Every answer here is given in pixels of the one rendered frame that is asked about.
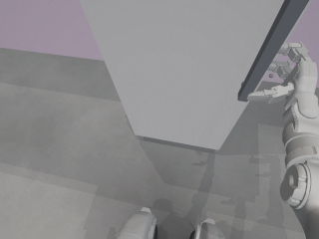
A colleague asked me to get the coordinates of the handle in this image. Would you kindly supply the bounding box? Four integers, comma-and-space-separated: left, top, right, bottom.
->
237, 0, 309, 102

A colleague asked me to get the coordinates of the robot right upper arm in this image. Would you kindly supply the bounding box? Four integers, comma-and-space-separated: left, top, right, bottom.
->
279, 163, 319, 239

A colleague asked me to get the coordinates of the robot right thigh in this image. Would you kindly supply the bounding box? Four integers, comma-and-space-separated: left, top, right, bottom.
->
194, 222, 225, 239

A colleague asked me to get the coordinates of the fridge door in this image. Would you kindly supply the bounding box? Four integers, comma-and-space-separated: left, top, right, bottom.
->
79, 0, 312, 150

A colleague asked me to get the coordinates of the left robot shin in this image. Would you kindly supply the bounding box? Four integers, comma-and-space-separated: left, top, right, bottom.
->
141, 207, 152, 214

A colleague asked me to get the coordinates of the robot right forearm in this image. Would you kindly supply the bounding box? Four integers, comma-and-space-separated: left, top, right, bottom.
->
282, 93, 319, 170

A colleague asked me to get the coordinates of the right robot hand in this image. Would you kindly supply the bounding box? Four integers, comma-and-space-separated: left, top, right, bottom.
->
247, 42, 318, 104

